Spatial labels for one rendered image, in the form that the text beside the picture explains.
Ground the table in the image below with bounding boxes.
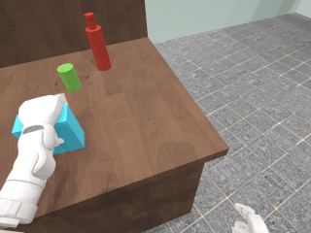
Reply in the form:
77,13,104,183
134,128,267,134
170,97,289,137
0,0,229,233

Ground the sponge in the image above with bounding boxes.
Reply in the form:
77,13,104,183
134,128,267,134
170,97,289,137
12,105,85,155

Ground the robot left forearm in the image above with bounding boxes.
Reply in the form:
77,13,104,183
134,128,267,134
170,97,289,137
0,121,55,228

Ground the robot left hand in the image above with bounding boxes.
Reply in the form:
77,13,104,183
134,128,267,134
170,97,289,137
18,93,68,147

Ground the robot right hand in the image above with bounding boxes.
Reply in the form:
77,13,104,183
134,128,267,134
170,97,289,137
231,203,269,233

